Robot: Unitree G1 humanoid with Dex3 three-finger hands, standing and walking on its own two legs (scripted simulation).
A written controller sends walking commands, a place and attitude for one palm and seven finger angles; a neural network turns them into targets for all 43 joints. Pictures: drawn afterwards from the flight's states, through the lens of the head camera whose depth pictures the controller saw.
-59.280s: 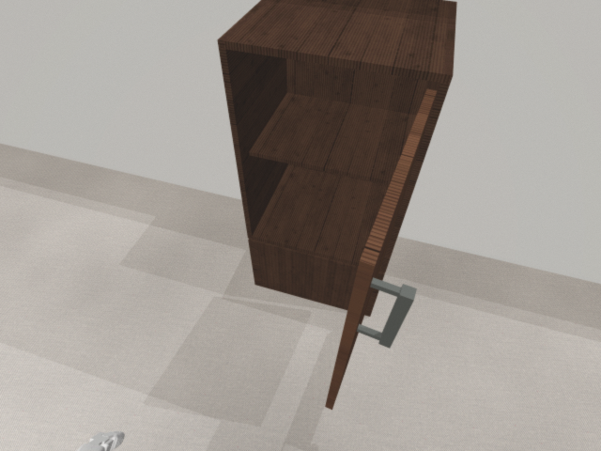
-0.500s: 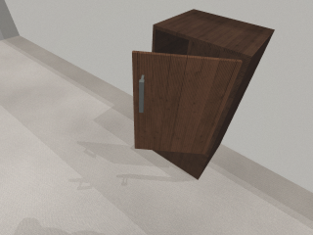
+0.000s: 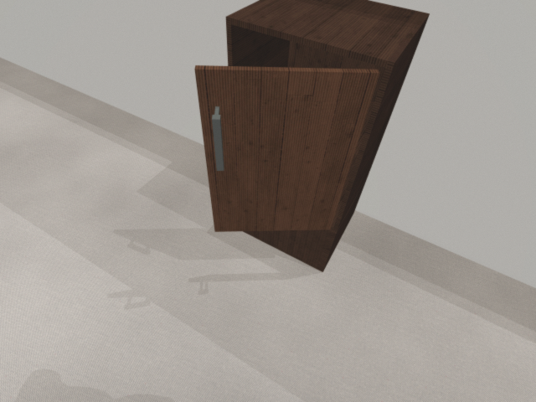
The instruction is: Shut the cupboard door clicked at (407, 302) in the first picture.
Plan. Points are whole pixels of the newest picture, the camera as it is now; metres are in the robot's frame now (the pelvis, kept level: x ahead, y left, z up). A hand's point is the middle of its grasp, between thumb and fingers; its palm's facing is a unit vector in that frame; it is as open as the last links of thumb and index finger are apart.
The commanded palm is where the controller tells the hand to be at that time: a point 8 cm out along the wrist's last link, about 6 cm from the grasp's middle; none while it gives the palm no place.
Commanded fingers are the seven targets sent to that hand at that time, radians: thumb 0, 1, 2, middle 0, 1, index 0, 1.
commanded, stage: come to a stop and stand still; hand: left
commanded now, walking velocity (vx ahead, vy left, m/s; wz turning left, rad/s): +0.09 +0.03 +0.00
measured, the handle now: (218, 139) +0.71 +0.15 -0.03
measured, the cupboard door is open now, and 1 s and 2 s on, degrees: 33 33 33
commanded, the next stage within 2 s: look again from close up in 1.04 s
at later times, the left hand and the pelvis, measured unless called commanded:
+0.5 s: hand out of the picture +0.05 +0.18 -0.18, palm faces +0.00 -0.99 -0.15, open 7.3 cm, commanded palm none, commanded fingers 0.00 0.90 0.90 -0.20 -0.30 -0.20 -0.30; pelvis +0.05 +0.03 +0.00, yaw -1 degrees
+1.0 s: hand out of the picture +0.07 +0.18 -0.18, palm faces +0.01 -0.99 -0.15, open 7.3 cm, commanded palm none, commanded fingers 0.00 0.90 0.90 -0.20 -0.30 -0.20 -0.30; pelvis +0.08 +0.02 +0.00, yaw -1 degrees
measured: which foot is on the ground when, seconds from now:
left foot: up 0.00-0.12, down 0.14-1.00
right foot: down 0.00-1.00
